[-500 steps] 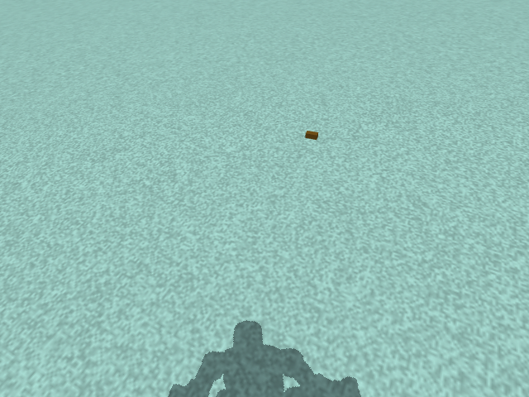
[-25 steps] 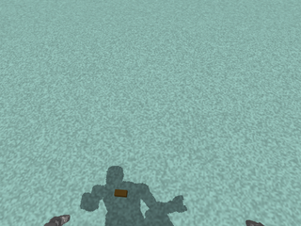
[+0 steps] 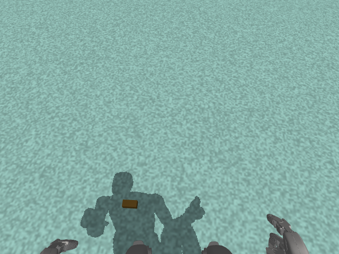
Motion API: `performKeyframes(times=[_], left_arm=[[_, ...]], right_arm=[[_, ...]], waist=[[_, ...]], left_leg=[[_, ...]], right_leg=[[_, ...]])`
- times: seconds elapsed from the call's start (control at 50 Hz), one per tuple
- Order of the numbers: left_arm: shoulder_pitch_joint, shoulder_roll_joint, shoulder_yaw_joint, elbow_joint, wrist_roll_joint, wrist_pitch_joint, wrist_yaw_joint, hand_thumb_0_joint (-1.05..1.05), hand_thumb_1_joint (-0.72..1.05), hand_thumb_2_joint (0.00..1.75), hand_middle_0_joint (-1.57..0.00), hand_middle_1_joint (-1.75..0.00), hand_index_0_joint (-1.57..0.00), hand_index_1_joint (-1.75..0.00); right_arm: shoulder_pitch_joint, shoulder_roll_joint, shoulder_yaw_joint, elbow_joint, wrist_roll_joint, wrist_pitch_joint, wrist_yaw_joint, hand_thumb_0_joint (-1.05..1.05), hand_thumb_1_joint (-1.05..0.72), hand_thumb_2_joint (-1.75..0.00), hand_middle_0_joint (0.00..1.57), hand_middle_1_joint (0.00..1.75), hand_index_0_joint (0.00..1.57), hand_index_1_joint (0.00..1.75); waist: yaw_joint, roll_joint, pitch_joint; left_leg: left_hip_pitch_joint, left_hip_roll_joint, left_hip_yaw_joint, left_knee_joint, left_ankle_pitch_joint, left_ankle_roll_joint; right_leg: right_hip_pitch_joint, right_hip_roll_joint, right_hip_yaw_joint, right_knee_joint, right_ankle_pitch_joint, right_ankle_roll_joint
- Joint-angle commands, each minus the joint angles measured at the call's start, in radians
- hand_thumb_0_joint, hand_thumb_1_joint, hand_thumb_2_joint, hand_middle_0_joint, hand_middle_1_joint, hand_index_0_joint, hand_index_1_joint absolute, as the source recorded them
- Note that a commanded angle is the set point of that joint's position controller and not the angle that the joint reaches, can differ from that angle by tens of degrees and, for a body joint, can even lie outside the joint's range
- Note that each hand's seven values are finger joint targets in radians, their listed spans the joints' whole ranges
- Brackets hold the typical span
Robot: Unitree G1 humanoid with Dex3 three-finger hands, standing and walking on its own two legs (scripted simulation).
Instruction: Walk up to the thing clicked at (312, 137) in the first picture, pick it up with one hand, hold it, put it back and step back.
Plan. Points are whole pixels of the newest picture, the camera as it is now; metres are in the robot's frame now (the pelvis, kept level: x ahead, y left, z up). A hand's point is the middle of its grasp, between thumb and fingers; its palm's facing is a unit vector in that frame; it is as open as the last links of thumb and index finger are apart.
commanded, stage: rise first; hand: left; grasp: from above
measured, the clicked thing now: (130, 204) +0.42 +0.21 -0.68
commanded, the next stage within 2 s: none
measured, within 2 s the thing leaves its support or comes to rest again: neither
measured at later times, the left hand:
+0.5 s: hand (84, 252) +0.19 +0.28 -0.28, palm faces -0.40 -0.66 -0.64, open 12.2 cm
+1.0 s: hand (100, 222) +0.30 +0.29 -0.44, palm faces -0.51 -0.25 -0.82, open 12.4 cm
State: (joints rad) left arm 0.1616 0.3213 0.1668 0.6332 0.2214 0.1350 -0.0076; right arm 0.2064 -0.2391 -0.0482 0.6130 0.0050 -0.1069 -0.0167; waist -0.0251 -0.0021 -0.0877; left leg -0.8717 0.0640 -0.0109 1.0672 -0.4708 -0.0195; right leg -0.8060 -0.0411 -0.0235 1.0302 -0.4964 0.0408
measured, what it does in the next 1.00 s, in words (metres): lowers itself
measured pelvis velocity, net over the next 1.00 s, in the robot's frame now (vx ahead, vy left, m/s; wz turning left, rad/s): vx -0.09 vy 0.00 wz -0.09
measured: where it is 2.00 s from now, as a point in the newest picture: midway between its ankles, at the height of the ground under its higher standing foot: outside the picture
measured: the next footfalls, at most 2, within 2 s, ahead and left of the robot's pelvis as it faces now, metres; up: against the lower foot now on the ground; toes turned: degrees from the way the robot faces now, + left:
none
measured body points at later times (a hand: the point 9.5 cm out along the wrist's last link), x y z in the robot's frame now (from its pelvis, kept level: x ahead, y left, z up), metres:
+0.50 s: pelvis -0.04 +0.00 -0.14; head +0.13 +0.02 +0.28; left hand +0.21 +0.31 -0.24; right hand +0.17 -0.26 -0.24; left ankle +0.02 +0.13 -0.67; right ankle +0.00 -0.15 -0.67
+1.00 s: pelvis -0.09 +0.00 -0.30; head +0.13 +0.02 +0.09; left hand +0.32 +0.30 -0.39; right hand +0.00 -0.29 -0.43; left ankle +0.02 +0.13 -0.67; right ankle +0.00 -0.15 -0.67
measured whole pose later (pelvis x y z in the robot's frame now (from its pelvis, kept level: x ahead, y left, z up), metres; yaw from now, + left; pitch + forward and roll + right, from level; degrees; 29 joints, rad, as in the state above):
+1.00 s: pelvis -0.09 +0.00 -0.30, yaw -5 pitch +33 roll -6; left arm -0.56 0.65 0.17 1.03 0.97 -0.32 0.12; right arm 0.13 -0.27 -0.04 0.73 -0.06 -0.06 0.08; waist -0.07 0.00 -0.10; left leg -2.12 0.06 -0.13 2.17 -0.62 -0.03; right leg -2.03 0.00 -0.03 2.14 -0.68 0.05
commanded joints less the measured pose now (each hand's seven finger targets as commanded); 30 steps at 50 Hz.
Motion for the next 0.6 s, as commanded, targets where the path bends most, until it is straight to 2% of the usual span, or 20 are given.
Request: performKeyframes(times=[0.0,0.04,0.06,0.12,0.14,0.18,0.2,0.24,0.26,0.28,0.32,0.34,0.38,0.42,0.44,0.48,0.5,0.54,0.58], left_arm=[[0.053,0.191,0.06,-0.196,0.019,0.0,0.008,0.0,-0.25,0.7,-0.45,-0.7,-0.43,-0.72],[0.064,0.182,0.049,-0.225,0.031,0.008,0.008,0.0,-0.26,0.69,-0.44,-0.73,-0.43,-0.74],[0.057,0.19,0.057,-0.24,0.036,0.01,0.009,0.0,-0.25,0.68,-0.47,-0.7,-0.45,-0.72],[0.115,0.185,0.059,-0.281,0.043,0.011,0.009,0.0,-0.25,0.68,-0.48,-0.7,-0.46,-0.72],[0.077,0.197,0.054,-0.294,0.049,0.009,0.01,0.0,-0.27,0.69,-0.46,-0.71,-0.45,-0.73],[0.022,0.21,0.051,-0.274,0.071,-0.001,0.012,0.0,-0.28,0.69,-0.47,-0.7,-0.45,-0.72],[-0.017,0.207,0.044,-0.264,0.086,-0.016,0.014,0.0,-0.28,0.7,-0.48,-0.69,-0.45,-0.71],[-0.036,0.224,0.054,-0.203,0.118,-0.05,0.014,0.0,-0.27,0.69,-0.46,-0.69,-0.44,-0.71],[-0.069,0.238,0.052,-0.199,0.148,-0.074,0.016,0.0,-0.26,0.69,-0.46,-0.68,-0.44,-0.7],[-0.077,0.221,0.036,-0.173,0.165,-0.098,0.014,0.0,-0.27,0.71,-0.45,-0.68,-0.43,-0.71],[-0.117,0.229,0.019,-0.165,0.211,-0.149,0.011,0.0,-0.26,0.71,-0.46,-0.68,-0.43,-0.71],[-0.162,0.246,0.023,-0.148,0.232,-0.174,0.016,0.0,-0.27,0.72,-0.45,-0.69,-0.43,-0.72],[-0.205,0.311,0.062,-0.126,0.284,-0.222,0.035,0.0,-0.27,0.72,-0.46,-0.69,-0.43,-0.72],[-0.223,0.319,0.059,-0.103,0.328,-0.261,0.052,0.0,-0.27,0.73,-0.43,-0.72,-0.42,-0.74],[-0.265,0.344,0.061,-0.13,0.347,-0.275,0.062,0.0,-0.28,0.74,-0.42,-0.74,-0.41,-0.76],[-0.323,0.374,0.069,-0.095,0.385,-0.288,0.081,0.0,-0.29,0.76,-0.41,-0.76,-0.39,-0.77],[-0.371,0.411,0.087,-0.098,0.399,-0.294,0.089,0.0,-0.29,0.76,-0.4,-0.76,-0.38,-0.77],[-0.408,0.41,0.079,-0.03,0.435,-0.299,0.099,0.0,-0.33,0.79,-0.38,-0.78,-0.36,-0.79],[-0.502,0.46,0.088,-0.002,0.468,-0.314,0.103,0.0,-0.31,0.79,-0.37,-0.78,-0.36,-0.79]], right_arm=[[0.004,-0.156,-0.056,-0.15,-0.003,-0.064,-0.013,0.0,-0.93,-0.91,0.2,0.3,0.2,0.3],[0.002,-0.152,-0.053,-0.157,-0.005,-0.07,-0.011,0.0,-0.94,-0.91,0.2,0.3,0.2,0.3],[-0.009,-0.149,-0.051,-0.166,-0.005,-0.075,-0.01,0.0,-0.94,-0.91,0.2,0.3,0.2,0.3],[-0.022,-0.145,-0.05,-0.186,-0.006,-0.085,-0.008,0.0,-0.96,-0.92,0.2,0.3,0.2,0.3],[-0.027,-0.147,-0.049,-0.187,-0.006,-0.09,-0.008,0.0,-0.96,-0.92,0.2,0.3,0.2,0.3],[-0.02,-0.148,-0.047,-0.176,-0.007,-0.096,-0.006,0.0,-0.97,-0.92,0.2,0.3,0.2,0.3],[-0.035,-0.145,-0.046,-0.183,-0.006,-0.103,-0.005,0.0,-0.97,-0.92,0.2,0.3,0.2,0.3],[-0.041,-0.154,-0.05,-0.169,-0.009,-0.113,0.0,0.0,-0.95,-0.91,0.2,0.3,0.2,0.3],[-0.049,-0.16,-0.051,-0.163,-0.01,-0.12,0.003,0.0,-0.94,-0.91,0.2,0.3,0.2,0.3],[-0.05,-0.165,-0.054,-0.154,-0.01,-0.124,0.008,0.0,-0.94,-0.91,0.2,0.3,0.2,0.3],[-0.057,-0.173,-0.06,-0.149,-0.009,-0.131,0.013,0.0,-0.94,-0.91,0.2,0.3,0.2,0.3],[-0.059,-0.181,-0.063,-0.139,-0.008,-0.134,0.018,0.0,-0.94,-0.91,0.2,0.3,0.2,0.3],[-0.064,-0.192,-0.067,-0.125,-0.005,-0.134,0.023,0.0,-0.95,-0.92,0.2,0.3,0.2,0.3],[-0.07,-0.196,-0.07,-0.11,-0.007,-0.129,0.029,0.0,-0.95,-0.91,0.2,0.3,0.2,0.3],[-0.063,-0.202,-0.076,-0.104,-0.006,-0.125,0.032,0.0,-0.95,-0.92,0.2,0.3,0.2,0.3],[-0.065,-0.21,-0.08,-0.087,-0.008,-0.115,0.035,0.0,-0.96,-0.92,0.2,0.3,0.2,0.3],[-0.061,-0.217,-0.084,-0.081,-0.007,-0.108,0.037,0.0,-0.94,-0.91,0.2,0.3,0.2,0.3],[-0.058,-0.218,-0.085,-0.063,-0.01,-0.095,0.042,0.0,-0.95,-0.92,0.2,0.3,0.2,0.3],[-0.041,-0.221,-0.089,-0.042,-0.017,-0.083,0.045,0.0,-0.95,-0.92,0.2,0.3,0.2,0.3]], waist=[[-0.001,0.085,-0.261],[-0.008,0.09,-0.276],[-0.006,0.088,-0.259],[0.005,0.083,-0.295],[-0.012,0.082,-0.289],[-0.027,0.069,-0.277],[-0.036,0.059,-0.279],[-0.025,0.056,-0.273],[-0.018,0.078,-0.294],[-0.021,0.083,-0.316],[-0.018,0.102,-0.377],[-0.024,0.086,-0.392],[-0.004,0.101,-0.438],[0.004,0.115,-0.494],[0.006,0.117,-0.539],[0.002,0.121,-0.562],[0.008,0.122,-0.583],[0.007,0.117,-0.609],[0.008,0.097,-0.657]], left_leg=[[0.174,-0.028,0.003,-0.095,0.249,0.017],[0.151,-0.027,0.0,-0.062,0.256,0.017],[0.125,-0.03,-0.002,-0.056,0.209,0.018],[0.082,-0.031,-0.005,-0.009,0.198,0.021],[0.06,-0.03,-0.008,0.007,0.173,0.023],[-0.007,-0.036,0.0,0.062,0.151,0.029],[-0.045,-0.037,-0.002,0.09,0.119,0.031],[-0.113,-0.04,-0.005,0.143,0.086,0.031],[-0.136,-0.04,-0.014,0.166,0.082,0.027],[-0.149,-0.036,-0.027,0.19,0.09,0.022],[-0.189,-0.036,-0.032,0.253,0.083,0.02],[-0.223,-0.036,-0.039,0.279,0.068,0.02],[-0.276,-0.04,-0.032,0.342,0.067,0.021],[-0.31,-0.041,-0.032,0.402,0.088,0.021],[-0.308,-0.038,-0.032,0.434,0.11,0.023],[-0.357,-0.038,-0.031,0.486,0.1,0.022],[-0.372,-0.036,-0.036,0.504,0.091,0.022],[-0.413,-0.036,-0.036,0.55,0.071,0.024],[-0.456,-0.036,-0.02,0.619,0.083,0.033]], right_leg=[[0.025,0.047,-0.025,-0.064,0.216,-0.056],[-0.011,0.046,-0.025,-0.03,0.222,-0.055],[-0.031,0.046,-0.024,-0.027,0.186,-0.055],[-0.071,0.046,-0.025,0.019,0.174,-0.055],[-0.094,0.046,-0.023,0.032,0.159,-0.054],[-0.139,0.042,-0.017,0.068,0.155,-0.052],[-0.18,0.045,-0.014,0.09,0.128,-0.053],[-0.252,0.042,-0.013,0.151,0.096,-0.054],[-0.297,0.042,-0.012,0.196,0.088,-0.057],[-0.343,0.041,-0.014,0.242,0.087,-0.059],[-0.417,0.039,-0.011,0.313,0.077,-0.061],[-0.453,0.041,-0.015,0.344,0.07,-0.061],[-0.512,0.041,-0.009,0.405,0.064,-0.063],[-0.565,0.041,-0.008,0.466,0.08,-0.063],[-0.585,0.041,-0.008,0.488,0.096,-0.062],[-0.633,0.041,-0.01,0.533,0.088,-0.062],[-0.657,0.041,-0.013,0.555,0.078,-0.063],[-0.702,0.045,-0.017,0.591,0.059,-0.064],[-0.703,0.046,-0.016,0.615,0.074,-0.06]])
